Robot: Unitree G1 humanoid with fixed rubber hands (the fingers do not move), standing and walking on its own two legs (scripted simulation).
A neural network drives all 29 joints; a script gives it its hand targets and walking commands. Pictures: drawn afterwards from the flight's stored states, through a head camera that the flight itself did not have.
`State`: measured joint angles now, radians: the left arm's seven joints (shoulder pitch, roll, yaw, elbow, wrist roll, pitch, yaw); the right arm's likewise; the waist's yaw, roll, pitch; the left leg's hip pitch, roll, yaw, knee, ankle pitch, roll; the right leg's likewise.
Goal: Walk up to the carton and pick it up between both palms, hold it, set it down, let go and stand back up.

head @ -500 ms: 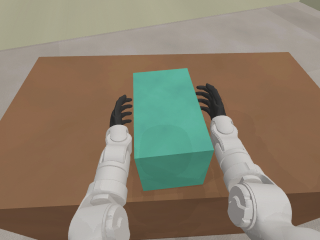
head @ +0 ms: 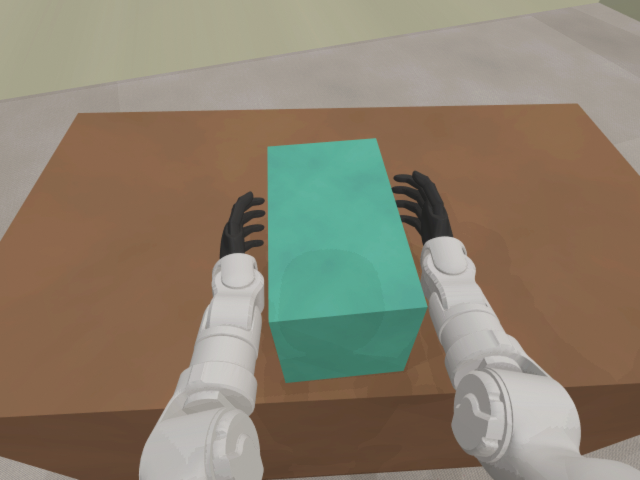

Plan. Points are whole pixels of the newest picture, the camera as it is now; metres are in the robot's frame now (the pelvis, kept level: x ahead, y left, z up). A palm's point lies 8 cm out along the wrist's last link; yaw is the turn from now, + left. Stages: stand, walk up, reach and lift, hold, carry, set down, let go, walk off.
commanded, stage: set down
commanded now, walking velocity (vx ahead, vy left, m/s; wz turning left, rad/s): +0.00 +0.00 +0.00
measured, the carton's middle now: (333, 254) +0.43 +0.00 +0.02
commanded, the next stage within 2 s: none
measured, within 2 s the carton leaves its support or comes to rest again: neither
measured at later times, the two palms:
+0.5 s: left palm (238, 254) +0.40 +0.12 +0.07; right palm (434, 236) +0.42 -0.14 +0.08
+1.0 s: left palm (229, 267) +0.39 +0.14 +0.04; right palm (433, 244) +0.42 -0.14 +0.06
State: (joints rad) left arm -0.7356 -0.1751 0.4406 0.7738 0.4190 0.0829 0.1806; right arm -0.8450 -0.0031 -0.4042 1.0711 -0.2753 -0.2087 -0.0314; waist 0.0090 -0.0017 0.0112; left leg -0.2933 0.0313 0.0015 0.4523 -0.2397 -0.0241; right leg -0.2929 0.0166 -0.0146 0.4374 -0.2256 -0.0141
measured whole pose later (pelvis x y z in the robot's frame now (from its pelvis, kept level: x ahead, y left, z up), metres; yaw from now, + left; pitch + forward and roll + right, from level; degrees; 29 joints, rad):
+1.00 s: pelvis +0.00 +0.00 +0.00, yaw +0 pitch +6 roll +0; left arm -0.73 -0.13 0.45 0.88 0.27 0.00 0.22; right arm -0.83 -0.04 -0.34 1.12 -0.09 -0.20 -0.01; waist 0.01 0.00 0.01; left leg -0.33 0.03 0.00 0.45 -0.23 -0.02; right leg -0.33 0.02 -0.01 0.44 -0.22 -0.02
